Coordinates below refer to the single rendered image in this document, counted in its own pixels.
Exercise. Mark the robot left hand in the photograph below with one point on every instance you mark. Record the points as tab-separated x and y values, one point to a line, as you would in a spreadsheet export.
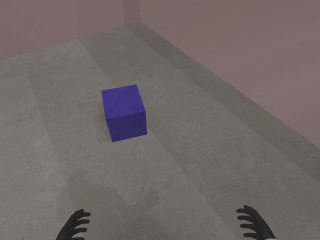
69	229

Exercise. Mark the carton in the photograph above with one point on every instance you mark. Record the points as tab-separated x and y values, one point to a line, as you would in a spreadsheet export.
124	111

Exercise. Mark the robot right hand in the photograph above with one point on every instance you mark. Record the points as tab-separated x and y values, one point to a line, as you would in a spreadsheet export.
261	228

